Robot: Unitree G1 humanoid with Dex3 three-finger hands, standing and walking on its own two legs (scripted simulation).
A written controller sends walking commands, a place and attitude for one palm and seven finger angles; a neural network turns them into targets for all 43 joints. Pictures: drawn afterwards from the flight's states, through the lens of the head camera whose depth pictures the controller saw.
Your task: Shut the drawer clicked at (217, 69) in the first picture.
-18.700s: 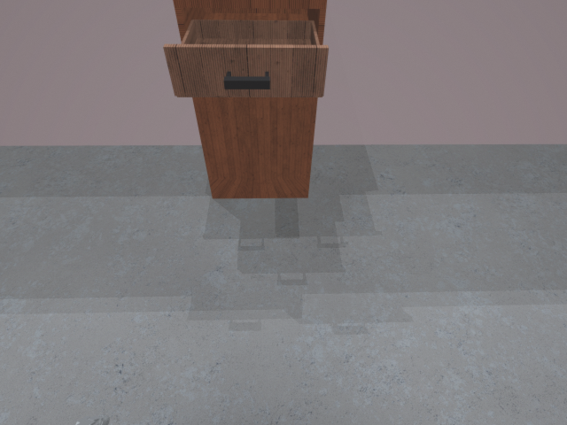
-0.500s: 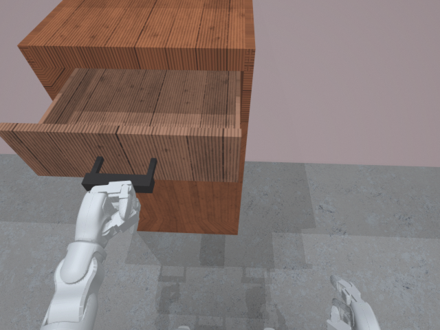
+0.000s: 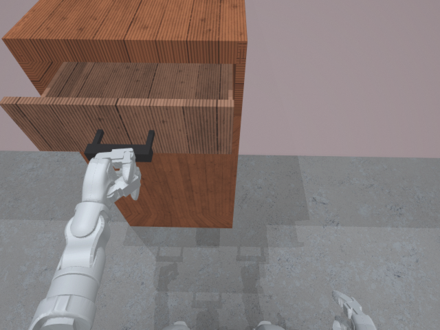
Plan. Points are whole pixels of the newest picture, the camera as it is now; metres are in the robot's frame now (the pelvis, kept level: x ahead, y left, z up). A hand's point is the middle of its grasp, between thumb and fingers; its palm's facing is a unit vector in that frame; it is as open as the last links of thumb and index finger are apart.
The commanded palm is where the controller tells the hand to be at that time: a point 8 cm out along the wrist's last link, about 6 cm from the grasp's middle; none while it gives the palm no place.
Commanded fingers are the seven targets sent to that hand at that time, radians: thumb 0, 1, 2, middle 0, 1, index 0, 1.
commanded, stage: push the drawer shut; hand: left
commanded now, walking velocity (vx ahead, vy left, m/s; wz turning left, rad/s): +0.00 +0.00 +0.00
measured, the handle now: (122, 143) +0.45 +0.20 +0.07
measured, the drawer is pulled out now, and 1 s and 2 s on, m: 0.13 0.00 0.00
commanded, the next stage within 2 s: pull the fist back off the drawer in 1.44 s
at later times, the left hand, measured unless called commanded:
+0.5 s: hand (143, 149) +0.44 +0.16 +0.07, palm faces -0.03 -1.00 -0.04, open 3.2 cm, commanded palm +0.42 +0.21 +0.07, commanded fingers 0.00 0.90 0.90 -1.40 -1.60 -1.40 -1.60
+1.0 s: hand (151, 128) +0.49 +0.15 +0.07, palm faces +0.00 -1.00 -0.04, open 3.2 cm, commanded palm +0.48 +0.20 +0.07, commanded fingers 0.00 0.90 0.90 -1.40 -1.60 -1.40 -1.60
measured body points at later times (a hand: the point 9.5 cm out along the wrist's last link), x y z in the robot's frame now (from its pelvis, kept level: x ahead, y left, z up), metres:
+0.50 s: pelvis +0.00 +0.01 +0.00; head +0.08 +0.00 +0.44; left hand +0.43 +0.21 +0.07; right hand +0.07 -0.25 -0.12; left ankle +0.01 +0.13 -0.70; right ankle +0.01 -0.10 -0.70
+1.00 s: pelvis +0.00 +0.01 -0.01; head +0.10 +0.01 +0.42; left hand +0.49 +0.21 +0.07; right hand +0.02 -0.25 -0.13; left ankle +0.01 +0.13 -0.70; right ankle +0.01 -0.10 -0.70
